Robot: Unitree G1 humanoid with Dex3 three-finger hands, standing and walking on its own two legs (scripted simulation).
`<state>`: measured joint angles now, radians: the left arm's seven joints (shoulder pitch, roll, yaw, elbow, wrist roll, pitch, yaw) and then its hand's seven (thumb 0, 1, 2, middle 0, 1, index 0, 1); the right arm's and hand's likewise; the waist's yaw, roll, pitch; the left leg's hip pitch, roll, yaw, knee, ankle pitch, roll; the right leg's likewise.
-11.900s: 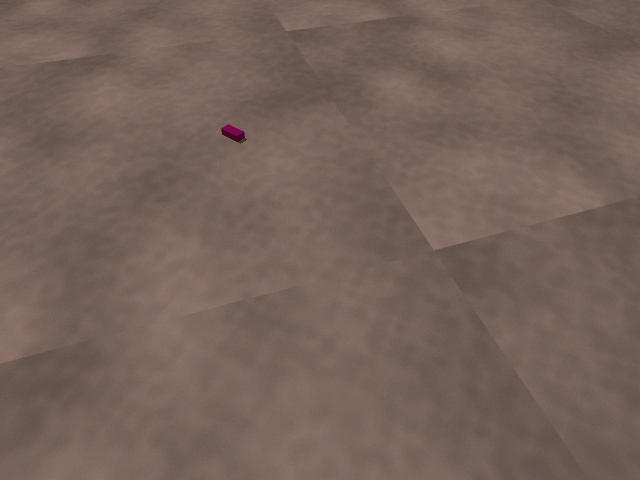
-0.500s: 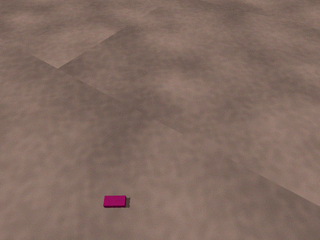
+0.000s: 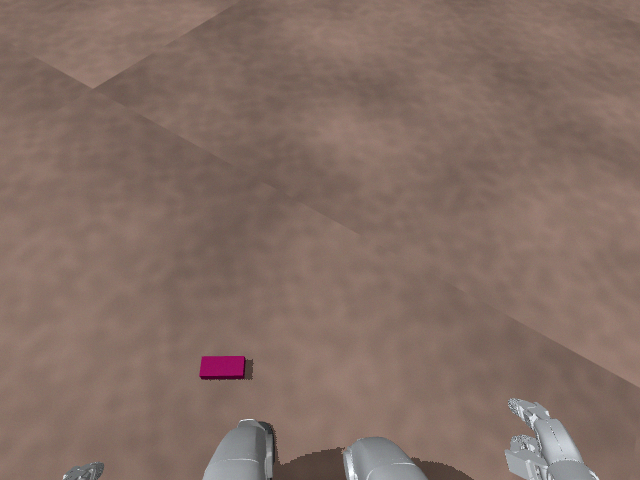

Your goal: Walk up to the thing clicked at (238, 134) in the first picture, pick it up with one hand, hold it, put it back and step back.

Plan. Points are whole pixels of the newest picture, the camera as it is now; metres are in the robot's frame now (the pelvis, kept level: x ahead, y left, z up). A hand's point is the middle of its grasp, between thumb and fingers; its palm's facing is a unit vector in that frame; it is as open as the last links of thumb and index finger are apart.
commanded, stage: walk up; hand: left
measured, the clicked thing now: (223, 367) +0.44 +0.25 -0.72
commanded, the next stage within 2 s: stand in 0.46 s
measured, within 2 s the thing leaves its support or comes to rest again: neither
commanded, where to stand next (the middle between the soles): +0.06 -0.03 m, yaw +3 degrees
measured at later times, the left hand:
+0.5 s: hand out of the picture -0.01 +0.30 -0.12, palm faces +0.00 -0.92 -0.40, open 7.4 cm
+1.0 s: hand (124, 459) +0.16 +0.25 -0.11, palm faces -0.05 -0.94 -0.33, open 7.4 cm
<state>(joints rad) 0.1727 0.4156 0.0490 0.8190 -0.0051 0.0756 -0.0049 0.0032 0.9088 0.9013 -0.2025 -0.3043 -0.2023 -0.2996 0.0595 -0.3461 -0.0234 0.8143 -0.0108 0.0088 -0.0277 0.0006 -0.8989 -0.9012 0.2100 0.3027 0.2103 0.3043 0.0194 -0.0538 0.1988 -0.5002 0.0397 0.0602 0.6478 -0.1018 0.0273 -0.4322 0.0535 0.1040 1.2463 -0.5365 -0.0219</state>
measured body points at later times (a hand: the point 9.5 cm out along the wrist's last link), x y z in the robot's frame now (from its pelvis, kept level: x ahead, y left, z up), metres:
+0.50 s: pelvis +0.01 +0.01 +0.02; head +0.04 +0.01 +0.47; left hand -0.01 +0.35 -0.09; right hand +0.07 -0.32 -0.09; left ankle +0.06 +0.12 -0.71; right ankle -0.06 -0.14 -0.69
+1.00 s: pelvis +0.05 +0.01 +0.04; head +0.05 +0.01 +0.49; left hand +0.16 +0.30 -0.08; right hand +0.14 -0.29 -0.09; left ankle +0.06 +0.12 -0.71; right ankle +0.05 -0.13 -0.71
